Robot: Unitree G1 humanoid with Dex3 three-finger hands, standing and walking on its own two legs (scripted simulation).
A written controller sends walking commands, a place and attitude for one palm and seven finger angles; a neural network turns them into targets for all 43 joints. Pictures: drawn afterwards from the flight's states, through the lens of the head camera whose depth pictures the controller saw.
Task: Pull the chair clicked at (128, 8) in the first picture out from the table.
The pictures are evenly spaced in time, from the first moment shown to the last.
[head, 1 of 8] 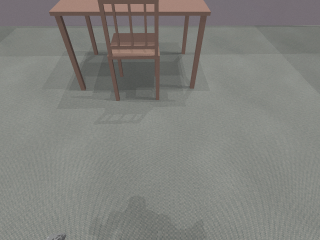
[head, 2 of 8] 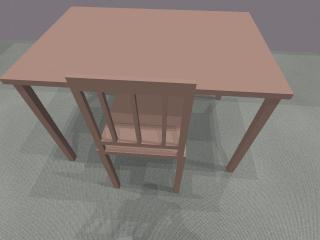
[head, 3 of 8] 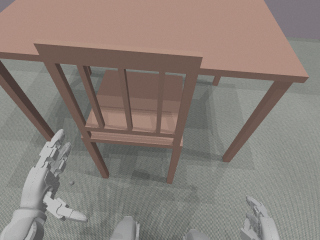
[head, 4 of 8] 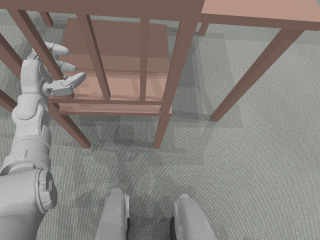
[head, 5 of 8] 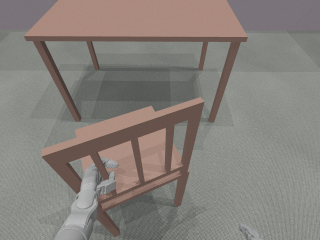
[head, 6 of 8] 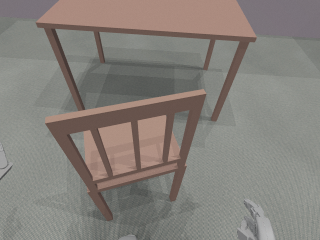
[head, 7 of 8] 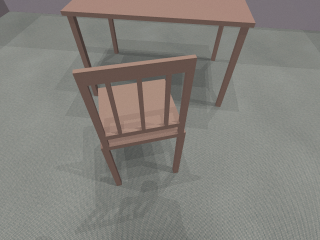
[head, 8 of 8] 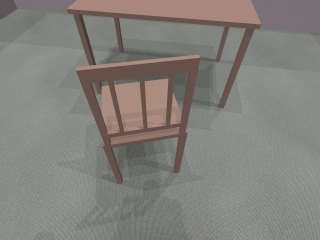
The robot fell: no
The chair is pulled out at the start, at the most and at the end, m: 0.00 0.60 0.58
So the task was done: yes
